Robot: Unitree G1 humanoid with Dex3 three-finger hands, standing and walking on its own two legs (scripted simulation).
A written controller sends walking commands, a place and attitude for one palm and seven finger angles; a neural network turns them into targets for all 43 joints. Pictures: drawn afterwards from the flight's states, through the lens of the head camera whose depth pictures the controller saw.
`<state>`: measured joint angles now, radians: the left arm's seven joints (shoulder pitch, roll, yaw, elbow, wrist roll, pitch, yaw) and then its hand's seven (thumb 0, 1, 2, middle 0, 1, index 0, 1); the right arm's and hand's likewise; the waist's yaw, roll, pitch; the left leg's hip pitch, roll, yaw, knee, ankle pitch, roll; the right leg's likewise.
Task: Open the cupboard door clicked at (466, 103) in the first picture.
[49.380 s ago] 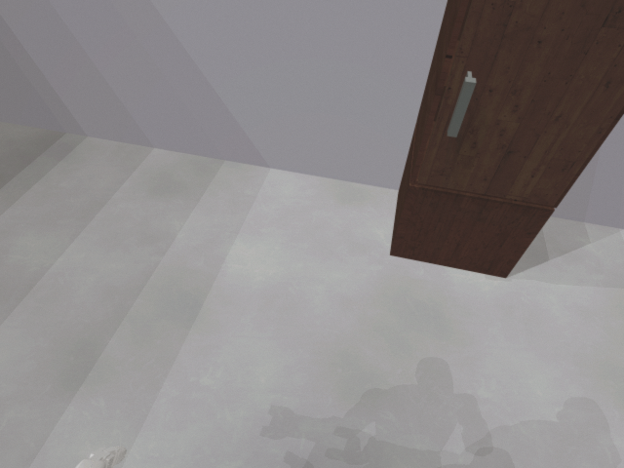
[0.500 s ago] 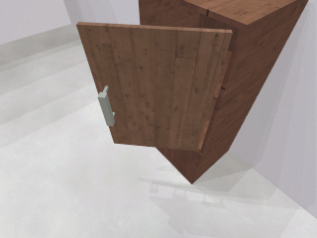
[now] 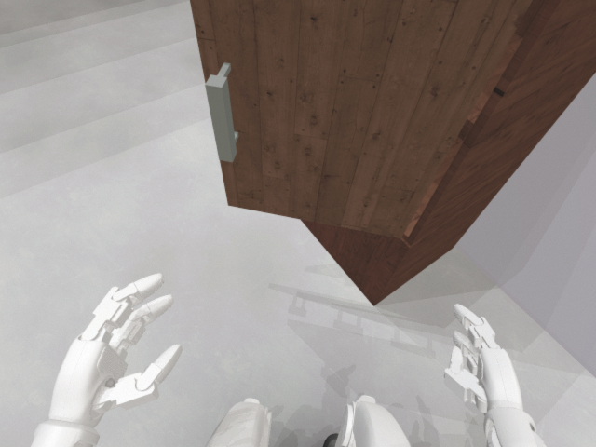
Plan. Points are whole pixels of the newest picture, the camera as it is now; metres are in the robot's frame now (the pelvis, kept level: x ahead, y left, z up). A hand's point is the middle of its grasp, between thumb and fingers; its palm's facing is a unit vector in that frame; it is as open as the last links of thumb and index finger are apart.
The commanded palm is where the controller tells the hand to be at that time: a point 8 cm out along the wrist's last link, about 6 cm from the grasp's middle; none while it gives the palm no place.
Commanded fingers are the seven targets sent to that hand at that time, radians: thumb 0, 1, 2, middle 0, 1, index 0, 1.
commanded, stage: raise the hand with hooked fingers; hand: left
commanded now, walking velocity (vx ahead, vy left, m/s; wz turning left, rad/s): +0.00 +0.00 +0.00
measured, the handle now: (226, 114) +0.59 +0.19 +0.06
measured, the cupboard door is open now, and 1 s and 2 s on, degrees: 43 43 43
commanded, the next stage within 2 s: move the hooked fingers beside the handle in 1.56 s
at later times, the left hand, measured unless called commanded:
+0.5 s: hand (117, 319) +0.24 +0.24 +0.06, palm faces -0.07 -1.00 -0.06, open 12.3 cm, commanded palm +0.22 +0.30 +0.06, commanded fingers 0.00 -0.34 0.37 -0.29 -1.10 -0.29 -1.10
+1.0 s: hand (91, 264) +0.29 +0.28 +0.08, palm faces -0.06 -1.00 -0.06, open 13.9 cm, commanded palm +0.27 +0.33 +0.08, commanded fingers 0.00 -0.50 0.30 -0.30 -1.20 -0.30 -1.20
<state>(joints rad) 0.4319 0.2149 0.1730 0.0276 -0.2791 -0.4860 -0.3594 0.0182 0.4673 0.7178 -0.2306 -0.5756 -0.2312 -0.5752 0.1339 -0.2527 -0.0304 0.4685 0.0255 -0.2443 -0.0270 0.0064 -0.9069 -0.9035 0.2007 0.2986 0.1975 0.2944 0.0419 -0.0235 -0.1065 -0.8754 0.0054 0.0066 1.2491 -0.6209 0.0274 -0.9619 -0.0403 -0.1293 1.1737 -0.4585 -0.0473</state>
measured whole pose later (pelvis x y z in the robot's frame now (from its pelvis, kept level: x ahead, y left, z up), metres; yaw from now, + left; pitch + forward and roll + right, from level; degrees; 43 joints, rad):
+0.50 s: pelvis +0.00 +0.02 +0.02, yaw +0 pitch +15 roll -3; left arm 0.28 0.31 0.27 0.10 -0.32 -0.38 -0.40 0.01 -0.11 0.47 -0.27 -0.95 -0.27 -0.95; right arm 0.26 -0.29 0.00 0.53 0.04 -0.23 -0.05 0.01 -0.90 -0.90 0.21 0.30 0.20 0.30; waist -0.02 0.01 -0.11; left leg -0.85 -0.01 0.02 1.16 -0.57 0.06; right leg -0.93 -0.05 -0.11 1.07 -0.40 -0.01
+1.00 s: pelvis +0.01 +0.02 +0.03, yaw +0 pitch +15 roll -3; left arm 0.03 0.43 0.41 0.36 -0.37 -0.32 -0.56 -0.01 -0.49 0.31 -0.30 -1.19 -0.30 -1.19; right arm 0.26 -0.28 0.05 0.53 0.04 -0.22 -0.05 0.01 -0.90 -0.90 0.21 0.30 0.20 0.30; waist -0.01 0.02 -0.10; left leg -0.80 0.00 0.01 1.10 -0.56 0.05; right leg -0.87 -0.03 -0.12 1.00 -0.38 -0.02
